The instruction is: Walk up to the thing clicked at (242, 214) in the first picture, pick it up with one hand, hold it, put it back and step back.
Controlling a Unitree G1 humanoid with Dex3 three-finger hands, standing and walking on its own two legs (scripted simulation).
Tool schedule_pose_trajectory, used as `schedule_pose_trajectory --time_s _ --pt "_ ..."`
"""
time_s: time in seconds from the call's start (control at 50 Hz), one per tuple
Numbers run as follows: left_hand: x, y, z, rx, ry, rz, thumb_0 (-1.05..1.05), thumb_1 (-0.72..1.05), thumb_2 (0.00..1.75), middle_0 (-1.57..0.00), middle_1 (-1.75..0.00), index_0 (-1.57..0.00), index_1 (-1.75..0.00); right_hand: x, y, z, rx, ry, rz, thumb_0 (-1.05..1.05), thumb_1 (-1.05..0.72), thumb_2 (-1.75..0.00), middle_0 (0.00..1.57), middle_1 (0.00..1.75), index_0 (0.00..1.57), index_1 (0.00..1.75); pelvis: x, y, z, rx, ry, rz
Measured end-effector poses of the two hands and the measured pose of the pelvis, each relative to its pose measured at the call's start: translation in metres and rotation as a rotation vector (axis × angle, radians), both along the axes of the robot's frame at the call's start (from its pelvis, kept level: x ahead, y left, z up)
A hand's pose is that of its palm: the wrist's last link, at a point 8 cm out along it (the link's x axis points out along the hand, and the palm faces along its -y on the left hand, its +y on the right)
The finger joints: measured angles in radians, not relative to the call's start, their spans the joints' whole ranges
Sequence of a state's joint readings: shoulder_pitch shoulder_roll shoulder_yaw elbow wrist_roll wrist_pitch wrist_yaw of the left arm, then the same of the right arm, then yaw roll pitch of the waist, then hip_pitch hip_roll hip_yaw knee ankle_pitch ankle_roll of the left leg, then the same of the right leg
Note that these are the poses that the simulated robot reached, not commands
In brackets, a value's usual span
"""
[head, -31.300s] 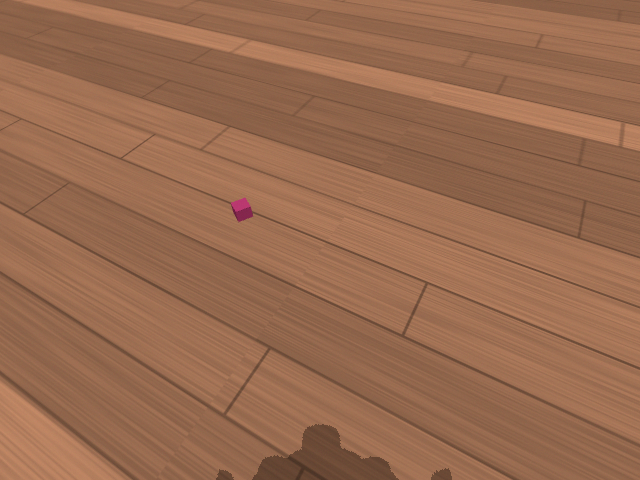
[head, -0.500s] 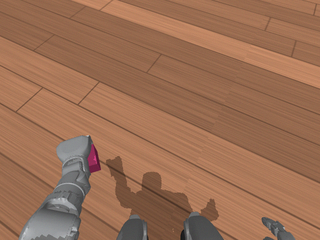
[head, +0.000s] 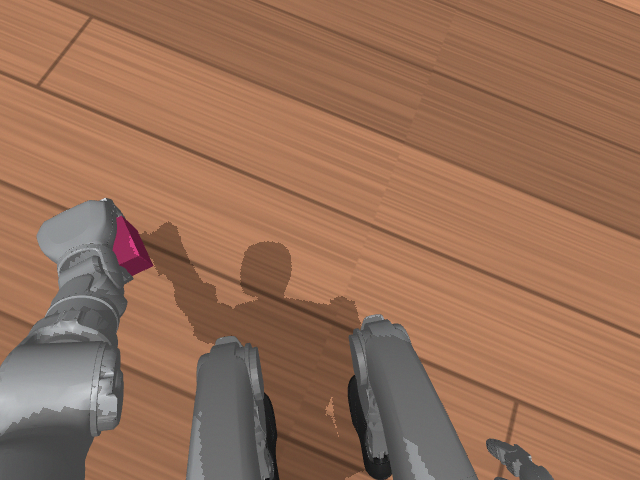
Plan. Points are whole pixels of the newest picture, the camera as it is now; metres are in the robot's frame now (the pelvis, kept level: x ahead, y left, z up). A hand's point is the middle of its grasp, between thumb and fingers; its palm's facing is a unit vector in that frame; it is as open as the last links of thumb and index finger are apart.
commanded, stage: crouch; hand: left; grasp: from above
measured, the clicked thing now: (114, 252) +0.44 +0.27 -0.18
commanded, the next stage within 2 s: lower in 0.92 s
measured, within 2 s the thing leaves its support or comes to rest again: neither
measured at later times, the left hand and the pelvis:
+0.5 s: hand (127, 261) +0.45 +0.28 -0.26, palm faces -0.36 -0.20 -0.91, open 9.3 cm; pelvis -0.02 -0.01 -0.11, yaw -2 degrees
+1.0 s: hand (131, 263) +0.46 +0.30 -0.33, palm faces -0.37 -0.19 -0.91, open 9.3 cm; pelvis -0.02 -0.01 -0.16, yaw -4 degrees
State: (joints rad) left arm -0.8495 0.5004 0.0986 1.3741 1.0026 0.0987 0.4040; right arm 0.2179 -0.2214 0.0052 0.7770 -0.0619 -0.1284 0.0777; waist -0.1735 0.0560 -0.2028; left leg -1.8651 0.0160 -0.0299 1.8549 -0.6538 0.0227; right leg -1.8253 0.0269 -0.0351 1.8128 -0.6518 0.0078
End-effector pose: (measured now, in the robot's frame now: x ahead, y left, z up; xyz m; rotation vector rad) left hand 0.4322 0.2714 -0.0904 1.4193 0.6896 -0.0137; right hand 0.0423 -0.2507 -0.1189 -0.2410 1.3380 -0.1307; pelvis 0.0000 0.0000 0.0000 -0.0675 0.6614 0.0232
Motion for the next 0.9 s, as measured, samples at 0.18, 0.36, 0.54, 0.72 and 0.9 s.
schedule_pose_trajectory --time_s 0.18,0.36,0.54,0.72,0.9 --pt "0.001 0.012 -0.062 -0.004 -0.034 0.010 -0.01 0.12 0.37 -0.68 -0.56 -0.76 -0.48 0.015 -0.016 -0.041 -0.027 0.012 0.096 0.00 -0.88 -0.89 0.21 0.30 0.20 0.30 -0.005 -0.003 -0.047 -0.015 0.017 -0.001" --pt "0.010 0.016 -0.094 -0.001 -0.047 0.028 -0.01 0.11 0.38 -0.70 -0.54 -0.78 -0.46 0.005 -0.028 -0.067 -0.051 0.032 0.114 0.00 -0.89 -0.89 0.21 0.30 0.20 0.30 -0.013 -0.005 -0.081 -0.022 0.007 -0.011" --pt "0.020 0.016 -0.123 -0.005 -0.034 0.031 -0.01 0.10 0.38 -0.71 -0.53 -0.79 -0.46 -0.024 -0.024 -0.097 -0.025 0.084 0.093 0.00 -0.89 -0.89 0.20 0.30 0.20 0.30 -0.019 -0.006 -0.114 -0.026 -0.013 -0.023" --pt "0.023 0.021 -0.152 -0.010 -0.022 0.025 -0.01 0.09 0.38 -0.72 -0.51 -0.80 -0.44 -0.046 -0.014 -0.124 0.008 0.132 0.088 0.00 -0.89 -0.89 0.21 0.30 0.20 0.30 -0.023 -0.005 -0.142 -0.034 -0.041 -0.033" --pt "0.028 0.028 -0.170 -0.003 -0.033 0.026 0.00 0.08 0.39 -0.72 -0.49 -0.81 -0.44 -0.048 -0.014 -0.135 -0.001 0.144 0.105 0.00 -0.89 -0.89 0.21 0.30 0.20 0.30 -0.022 -0.005 -0.160 -0.045 -0.053 -0.040"
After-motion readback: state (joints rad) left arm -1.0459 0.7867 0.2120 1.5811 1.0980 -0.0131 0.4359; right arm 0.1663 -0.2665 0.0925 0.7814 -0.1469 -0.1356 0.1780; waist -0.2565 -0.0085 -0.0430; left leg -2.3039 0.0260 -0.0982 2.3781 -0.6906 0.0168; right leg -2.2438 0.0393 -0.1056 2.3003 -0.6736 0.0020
